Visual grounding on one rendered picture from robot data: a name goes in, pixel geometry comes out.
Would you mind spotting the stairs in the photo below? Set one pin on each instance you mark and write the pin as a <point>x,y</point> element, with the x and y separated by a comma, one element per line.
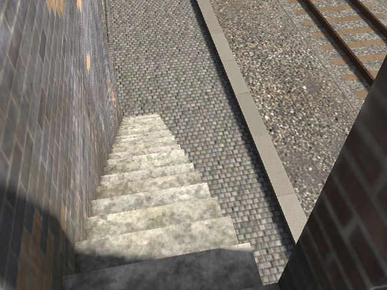
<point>154,225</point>

